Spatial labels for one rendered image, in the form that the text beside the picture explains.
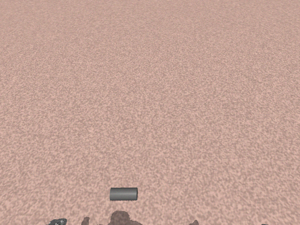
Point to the can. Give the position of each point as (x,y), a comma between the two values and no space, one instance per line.
(123,193)

